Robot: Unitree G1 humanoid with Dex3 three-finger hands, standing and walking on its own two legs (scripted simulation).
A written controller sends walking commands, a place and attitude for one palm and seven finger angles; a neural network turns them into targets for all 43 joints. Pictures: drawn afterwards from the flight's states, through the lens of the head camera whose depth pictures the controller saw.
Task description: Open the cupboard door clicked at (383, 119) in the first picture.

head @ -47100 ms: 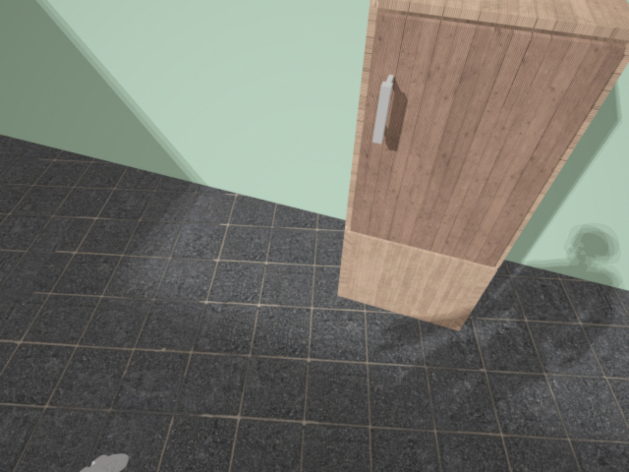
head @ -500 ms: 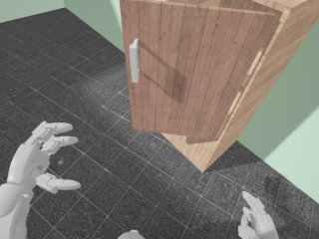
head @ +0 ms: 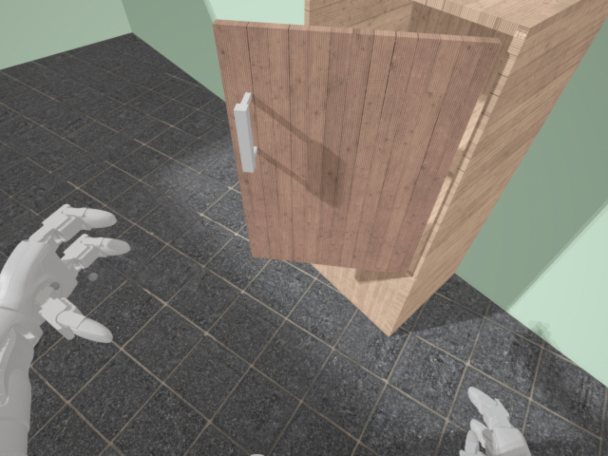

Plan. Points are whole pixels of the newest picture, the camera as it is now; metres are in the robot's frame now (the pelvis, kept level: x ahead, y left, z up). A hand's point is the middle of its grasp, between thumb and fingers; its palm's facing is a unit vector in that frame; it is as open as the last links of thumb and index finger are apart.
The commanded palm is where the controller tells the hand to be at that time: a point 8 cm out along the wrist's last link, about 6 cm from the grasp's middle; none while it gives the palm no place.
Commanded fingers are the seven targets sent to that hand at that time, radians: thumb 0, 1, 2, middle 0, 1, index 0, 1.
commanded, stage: raise the hand with hooked fingers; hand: left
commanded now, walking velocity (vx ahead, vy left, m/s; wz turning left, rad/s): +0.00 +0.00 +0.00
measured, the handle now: (248, 133) +0.61 +0.15 +0.08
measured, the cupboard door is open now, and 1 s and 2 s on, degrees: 41 41 41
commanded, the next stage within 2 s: move the hooked fingers beside the handle in 0.44 s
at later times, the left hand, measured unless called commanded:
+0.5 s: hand (112, 279) +0.29 +0.26 +0.10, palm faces -0.03 -1.00 -0.02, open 13.9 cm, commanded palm +0.26 +0.30 +0.10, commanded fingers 0.00 -0.50 0.30 -0.30 -1.20 -0.30 -1.20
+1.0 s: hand (145, 229) +0.37 +0.24 +0.09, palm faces -0.06 -1.00 +0.01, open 13.9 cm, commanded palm +0.35 +0.29 +0.10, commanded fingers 0.00 -0.50 0.30 -0.30 -1.20 -0.30 -1.20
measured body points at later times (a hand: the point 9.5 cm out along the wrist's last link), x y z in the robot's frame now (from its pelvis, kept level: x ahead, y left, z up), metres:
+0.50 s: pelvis +0.00 -0.01 +0.00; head +0.03 -0.02 +0.45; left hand +0.29 +0.31 +0.10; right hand +0.16 -0.26 -0.08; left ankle +0.02 +0.10 -0.71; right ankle +0.01 -0.12 -0.71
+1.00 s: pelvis +0.00 +0.00 +0.00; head +0.05 +0.00 +0.45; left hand +0.37 +0.30 +0.09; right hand +0.12 -0.26 -0.09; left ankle +0.02 +0.10 -0.71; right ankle +0.01 -0.12 -0.71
